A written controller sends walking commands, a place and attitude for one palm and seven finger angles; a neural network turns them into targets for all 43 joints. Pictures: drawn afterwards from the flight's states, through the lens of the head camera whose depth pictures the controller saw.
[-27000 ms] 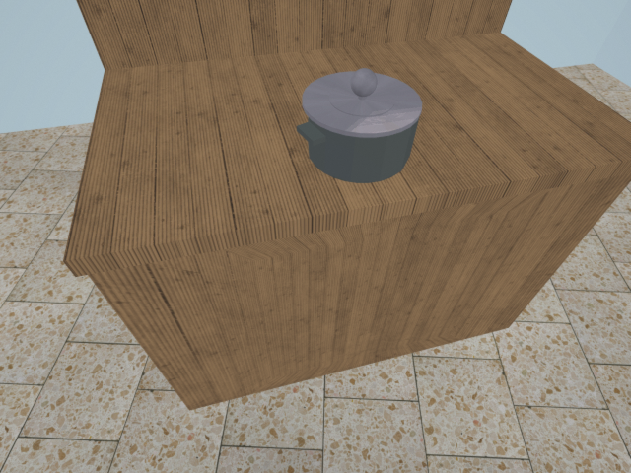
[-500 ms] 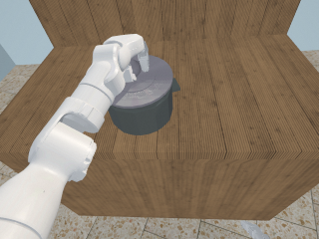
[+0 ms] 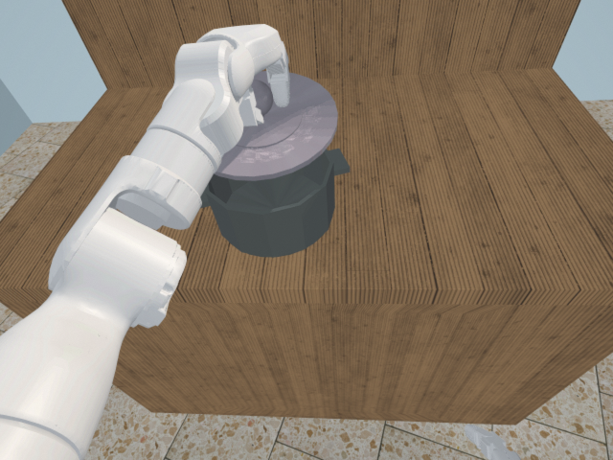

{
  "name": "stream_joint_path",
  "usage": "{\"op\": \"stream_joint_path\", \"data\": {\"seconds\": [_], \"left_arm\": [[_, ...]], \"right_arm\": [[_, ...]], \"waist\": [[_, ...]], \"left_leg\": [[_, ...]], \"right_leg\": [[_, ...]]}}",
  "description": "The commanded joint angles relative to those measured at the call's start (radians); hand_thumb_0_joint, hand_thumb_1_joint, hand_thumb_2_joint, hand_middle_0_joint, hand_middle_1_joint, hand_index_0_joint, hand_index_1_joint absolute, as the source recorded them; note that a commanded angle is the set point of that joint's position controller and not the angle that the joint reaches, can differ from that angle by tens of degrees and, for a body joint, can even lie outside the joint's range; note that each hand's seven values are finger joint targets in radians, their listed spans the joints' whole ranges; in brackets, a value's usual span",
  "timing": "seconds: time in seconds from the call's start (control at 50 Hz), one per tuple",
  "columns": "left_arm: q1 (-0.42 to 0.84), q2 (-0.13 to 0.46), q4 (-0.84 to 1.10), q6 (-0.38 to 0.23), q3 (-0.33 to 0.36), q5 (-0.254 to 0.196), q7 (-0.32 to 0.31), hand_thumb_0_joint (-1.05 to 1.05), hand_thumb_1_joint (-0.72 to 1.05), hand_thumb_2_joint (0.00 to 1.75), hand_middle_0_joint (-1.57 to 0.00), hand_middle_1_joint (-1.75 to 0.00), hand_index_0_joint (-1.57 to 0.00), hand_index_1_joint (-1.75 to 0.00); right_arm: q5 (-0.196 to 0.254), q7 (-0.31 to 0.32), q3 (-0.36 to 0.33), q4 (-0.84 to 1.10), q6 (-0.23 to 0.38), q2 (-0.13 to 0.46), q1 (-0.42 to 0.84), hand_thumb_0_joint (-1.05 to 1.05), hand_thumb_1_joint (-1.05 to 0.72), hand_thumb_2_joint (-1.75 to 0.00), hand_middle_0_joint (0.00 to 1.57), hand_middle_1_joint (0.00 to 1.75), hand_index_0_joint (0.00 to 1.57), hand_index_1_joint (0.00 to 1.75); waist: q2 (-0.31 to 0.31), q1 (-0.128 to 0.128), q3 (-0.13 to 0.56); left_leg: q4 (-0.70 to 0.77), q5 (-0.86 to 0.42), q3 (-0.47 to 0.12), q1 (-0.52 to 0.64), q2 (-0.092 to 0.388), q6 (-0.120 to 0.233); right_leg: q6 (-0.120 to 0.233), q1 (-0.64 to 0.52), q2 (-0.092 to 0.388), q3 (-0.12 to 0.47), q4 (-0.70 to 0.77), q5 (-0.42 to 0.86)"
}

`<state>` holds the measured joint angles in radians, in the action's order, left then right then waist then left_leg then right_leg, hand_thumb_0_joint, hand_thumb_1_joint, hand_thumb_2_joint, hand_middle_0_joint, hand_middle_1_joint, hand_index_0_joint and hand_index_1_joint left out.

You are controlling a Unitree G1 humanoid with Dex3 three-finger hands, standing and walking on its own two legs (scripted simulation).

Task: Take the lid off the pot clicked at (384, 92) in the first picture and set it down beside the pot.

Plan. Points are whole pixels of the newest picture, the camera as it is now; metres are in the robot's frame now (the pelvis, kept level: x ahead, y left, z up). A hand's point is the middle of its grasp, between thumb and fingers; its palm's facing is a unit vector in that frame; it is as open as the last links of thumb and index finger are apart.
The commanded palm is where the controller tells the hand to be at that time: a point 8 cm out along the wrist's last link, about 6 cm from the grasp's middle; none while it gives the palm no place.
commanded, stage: lift the lid straight up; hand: left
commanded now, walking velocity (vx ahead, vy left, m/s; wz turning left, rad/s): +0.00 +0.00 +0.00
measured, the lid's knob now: (255, 98) +0.50 +0.05 +0.23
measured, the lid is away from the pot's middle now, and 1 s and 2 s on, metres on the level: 0.00 0.02 0.12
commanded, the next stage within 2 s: move the lid sideways beside the pot in 0.98 s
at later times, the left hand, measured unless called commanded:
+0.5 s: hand (249, 56) +0.48 +0.05 +0.30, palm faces -0.15 -0.06 -0.99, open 6.9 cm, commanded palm +0.46 +0.06 +0.37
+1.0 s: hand (216, 37) +0.47 +0.08 +0.32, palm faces -0.11 -0.06 -0.99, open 6.9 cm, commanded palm +0.45 +0.07 +0.39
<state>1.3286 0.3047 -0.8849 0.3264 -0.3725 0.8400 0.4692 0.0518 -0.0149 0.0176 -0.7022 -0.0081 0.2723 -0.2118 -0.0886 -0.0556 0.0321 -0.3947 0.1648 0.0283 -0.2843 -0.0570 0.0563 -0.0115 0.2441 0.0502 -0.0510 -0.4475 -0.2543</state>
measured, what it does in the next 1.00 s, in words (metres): stands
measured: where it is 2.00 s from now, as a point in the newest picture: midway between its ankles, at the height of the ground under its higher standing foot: outside the picture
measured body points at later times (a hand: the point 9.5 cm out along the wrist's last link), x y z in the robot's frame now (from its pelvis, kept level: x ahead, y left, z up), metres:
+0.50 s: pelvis +0.01 +0.00 +0.00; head +0.02 -0.05 +0.45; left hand +0.48 +0.05 +0.35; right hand +0.12 -0.25 -0.13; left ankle +0.02 +0.09 -0.74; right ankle -0.02 -0.13 -0.74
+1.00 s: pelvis +0.01 +0.01 +0.00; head +0.02 -0.03 +0.45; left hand +0.47 +0.08 +0.38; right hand +0.15 -0.23 -0.12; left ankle +0.02 +0.09 -0.74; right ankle -0.02 -0.13 -0.74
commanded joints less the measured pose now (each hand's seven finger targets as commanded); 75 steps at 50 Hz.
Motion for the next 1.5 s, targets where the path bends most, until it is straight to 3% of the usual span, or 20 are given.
{"op": "stream_joint_path", "data": {"seconds": [0.0, 0.18, 0.28, 0.3, 0.38, 0.5, 0.58, 0.7, 0.84, 0.88, 0.96, 0.98, 1.0, 1.06, 1.14, 1.18, 1.26, 1.38, 1.44, 1.48], "left_arm": [[0.738, 0.255, 0.239, -0.013, 0.13, 0.043, -0.068, 0.0, 0.63, 1.05, -0.85, -0.98, -0.95, -1.03], [0.754, 0.23, 0.133, 0.003, 0.132, 0.028, -0.079, 0.0, 0.63, 1.05, -0.85, -0.98, -0.95, -1.03], [0.801, 0.296, 0.159, -0.002, 0.165, 0.046, -0.078, 0.0, 0.63, 1.05, -0.85, -0.98, -0.95, -1.03], [0.826, 0.362, 0.162, 0.0, 0.201, 0.078, -0.076, 0.0, 0.63, 1.05, -0.85, -0.98, -0.95, -1.03], [0.77, 0.264, 0.125, 0.011, 0.146, 0.048, -0.059, 0.0, 0.63, 1.05, -0.85, -0.98, -0.95, -1.03], [0.815, 0.314, 0.183, 0.021, 0.154, 0.069, -0.026, 0.0, 0.63, 1.05, -0.85, -0.98, -0.95, -1.03], [0.809, 0.274, 0.162, 0.03, 0.13, 0.044, -0.011, 0.0, 0.63, 1.05, -0.85, -0.98, -0.95, -1.03], [0.908, 0.353, 0.261, 0.022, 0.157, 0.077, 0.001, 0.0, 0.63, 1.05, -0.85, -0.98, -0.95, -1.03], [0.83, 0.238, 0.176, 0.05, 0.097, 0.07, 0.021, 0.0, 0.63, 1.05, -0.85, -0.98, -0.95, -1.03], [0.757, 0.239, 0.188, 0.047, 0.116, 0.04, 0.019, 0.0, 0.63, 1.05, -0.85, -0.98, -0.95, -1.03], [0.862, 0.228, 0.242, 0.056, 0.088, 0.065, 0.024, 0.0, 0.63, 1.05, -0.85, -0.98, -0.95, -1.03], [0.836, 0.204, 0.247, 0.044, 0.087, 0.03, 0.017, 0.0, 0.63, 1.05, -0.85, -0.98, -0.95, -1.03], [0.919, 0.244, 0.338, 0.036, 0.092, 0.054, 0.015, 0.0, 0.63, 1.05, -0.85, -0.98, -0.95, -1.03], [0.95, 0.232, 0.281, 0.046, 0.087, 0.058, 0.006, 0.0, 0.63, 1.05, -0.85, -0.98, -0.95, -1.03], [0.934, 0.379, 0.223, 0.041, 0.198, 0.09, -0.013, 0.0, 0.63, 1.05, -0.85, -0.98, -0.95, -1.03], [0.818, 0.345, 0.112, 0.044, 0.2, 0.067, -0.021, 0.0, 0.63, 1.05, -0.85, -0.98, -0.95, -1.03], [0.803, 0.346, 0.026, 0.067, 0.167, 0.124, -0.018, 0.0, 0.63, 1.05, -0.85, -0.98, -0.95, -1.03], [0.836, 0.295, 0.138, 0.024, 0.113, 0.107, -0.001, 0.0, 0.63, 1.05, -0.85, -0.98, -0.95, -1.03], [0.912, 0.411, 0.171, 0.018, 0.166, 0.127, 0.013, 0.0, 0.63, 1.05, -0.85, -0.98, -0.95, -1.03], [0.912, 0.402, 0.241, -0.008, 0.156, 0.092, 0.017, 0.0, 0.63, 1.05, -0.85, -0.98, -0.95, -1.03]], "right_arm": [[-0.001, 0.006, -0.031, 0.133, 0.049, 0.099, 0.069, 0.0, -0.9, -0.9, 0.2, 0.3, 0.2, 0.3], [-0.004, 0.018, -0.029, 0.111, 0.054, 0.11, 0.04, 0.0, -0.9, -0.9, 0.2, 0.3, 0.2, 0.3], [-0.01, 0.023, -0.025, 0.128, 0.069, 0.106, 0.049, 0.0, -0.9, -0.9, 0.2, 0.3, 0.2, 0.3], [-0.012, 0.022, -0.022, 0.127, 0.07, 0.104, 0.06, 0.0, -0.9, -0.9, 0.2, 0.3, 0.2, 0.3], [-0.007, 0.018, -0.029, 0.128, 0.064, 0.108, 0.045, 0.0, -0.9, -0.9, 0.2, 0.3, 0.2, 0.3], [-0.004, 0.016, -0.024, 0.142, 0.064, 0.104, 0.074, 0.0, -0.9, -0.9, 0.2, 0.3, 0.2, 0.3], [0.003, 0.021, -0.026, 0.134, 0.063, 0.111, 0.061, 0.0, -0.9, -0.9, 0.2, 0.3, 0.2, 0.3], [-0.002, 0.021, -0.025, 0.143, 0.08, 0.102, 0.075, 0.0, -0.9, -0.9, 0.2, 0.3, 0.2, 0.3], [0.004, 0.008, -0.025, 0.138, 0.07, 0.1, 0.088, 0.0, -0.9, -0.9, 0.2, 0.3, 0.2, 0.3], [0.0, 0.004, -0.03, 0.137, 0.055, 0.118, 0.077, 0.0, -0.9, -0.9, 0.2, 0.3, 0.2, 0.3], [0.005, 0.005, -0.02, 0.152, 0.053, 0.099, 0.109, 0.0, -0.9, -0.9, 0.2, 0.3, 0.2, 0.3], [0.003, 0.004, -0.027, 0.145, 0.049, 0.108, 0.09, 0.0, -0.9, -0.9, 0.2, 0.3, 0.2, 0.3], [0.003, 0.002, -0.024, 0.157, 0.056, 0.099, 0.103, 0.0, -0.9, -0.9, 0.2, 0.3, 0.2, 0.3], [0.003, 0.01, -0.021, 0.142, 0.07, 0.094, 0.1, 0.0, -0.9, -0.9, 0.2, 0.3, 0.2, 0.3], [-0.008, 0.02, -0.015, 0.139, 0.077, 0.1, 0.094, 0.0, -0.9, -0.9, 0.2, 0.3, 0.2, 0.3], [-0.007, 0.021, -0.017, 0.121, 0.06, 0.114, 0.062, 0.0, -0.9, -0.9, 0.2, 0.3, 0.2, 0.3], [-0.001, 0.026, -0.009, 0.135, 0.047, 0.115, 0.09, 0.0, -0.9, -0.9, 0.2, 0.3, 0.2, 0.3], [0.0, 0.027, -0.023, 0.161, 0.044, 0.116, 0.064, 0.0, -0.9, -0.9, 0.2, 0.3, 0.2, 0.3], [0.002, 0.044, -0.019, 0.161, 0.058, 0.116, 0.066, 0.0, -0.9, -0.9, 0.2, 0.3, 0.2, 0.3], [0.002, 0.048, -0.025, 0.159, 0.068, 0.123, 0.044, 0.0, -0.9, -0.9, 0.2, 0.3, 0.2, 0.3]], "waist": [[0.16, -0.006, 0.469], [0.182, -0.011, 0.422], [0.174, 0.003, 0.507], [0.189, 0.011, 0.539], [0.179, -0.001, 0.467], [0.19, 0.006, 0.483], [0.175, -0.008, 0.436], [0.15, 0.005, 0.542], [0.162, -0.005, 0.431], [0.143, 0.003, 0.451], [0.153, -0.005, 0.453], [0.138, -0.011, 0.45], [0.12, -0.004, 0.515], [0.121, -0.009, 0.477], [0.183, 0.023, 0.523], [0.192, 0.02, 0.448], [0.245, 0.017, 0.375], [0.171, -0.01, 0.457], [0.168, -0.007, 0.475], [0.106, -0.009, 0.514]], "left_leg": [[0.0, -0.25, -0.097, 0.295, -0.007, 0.014], [0.013, -0.199, -0.087, 0.252, -0.006, 0.016], [0.005, -0.254, -0.081, 0.259, -0.009, 0.021], [0.006, -0.257, -0.076, 0.256, -0.009, 0.018], [0.002, -0.288, -0.069, 0.247, -0.007, 0.024], [-0.003, -0.291, -0.062, 0.253, -0.015, 0.028], [0.0, -0.28, -0.069, 0.253, -0.013, 0.03], [-0.014, -0.326, -0.079, 0.304, -0.015, 0.025], [-0.019, -0.343, -0.09, 0.292, -0.007, 0.018], [-0.02, -0.381, -0.09, 0.309, -0.001, 0.014], [-0.016, -0.346, -0.094, 0.308, -0.006, 0.015], [-0.026, -0.382, -0.102, 0.332, 0.0, 0.014], [-0.011, -0.382, -0.11, 0.361, 0.003, 0.004], [-0.011, -0.329, -0.116, 0.353, 0.002, 0.004], [0.003, -0.301, -0.104, 0.294, -0.003, 0.002], [0.015, -0.305, -0.095, 0.246, 0.001, -0.001], [0.04, -0.165, -0.075, 0.176, 0.0, 0.007], [0.013, -0.217, -0.093, 0.273, 0.005, 0.013], [0.018, -0.157, -0.079, 0.256, -0.007, 0.023], [0.01, -0.224, -0.087, 0.301, -0.005, 0.02]], "right_leg": [[0.057, -0.054, -0.061, 0.015, 0.032, 0.351], [0.058, -0.037, -0.054, 0.014, 0.044, 0.32], [0.056, -0.108, -0.043, 0.033, 0.033, 0.396], [0.054, -0.129, -0.044, 0.04, 0.025, 0.406], [0.054, -0.098, -0.043, 0.028, 0.039, 0.428], [0.049, -0.116, -0.042, 0.038, 0.037, 0.447], [0.051, -0.088, -0.042, 0.029, 0.051, 0.429], [0.054, -0.124, -0.044, 0.038, 0.033, 0.452], [0.06, -0.028, -0.052, 0.012, 0.036, 0.4], [0.06, -0.042, -0.043, 0.01, 0.042, 0.4], [0.061, -0.021, -0.051, 0.007, 0.036, 0.372], [0.06, -0.01, -0.045, 0.009, 0.045, 0.369], [0.059, -0.028, -0.055, 0.008, 0.039, 0.351], [0.067, 0.006, -0.061, 0.001, 0.037, 0.307], [0.07, -0.078, -0.052, 0.014, 0.026, 0.329], [0.068, -0.064, -0.046, 0.007, 0.041, 0.335], [0.062, -0.035, -0.049, 0.008, 0.051, 0.245], [0.06, -0.027, -0.044, 0.015, 0.057, 0.253], [0.054, -0.059, -0.048, 0.028, 0.059, 0.252], [0.057, -0.08, -0.04, 0.03, 0.059, 0.305]]}}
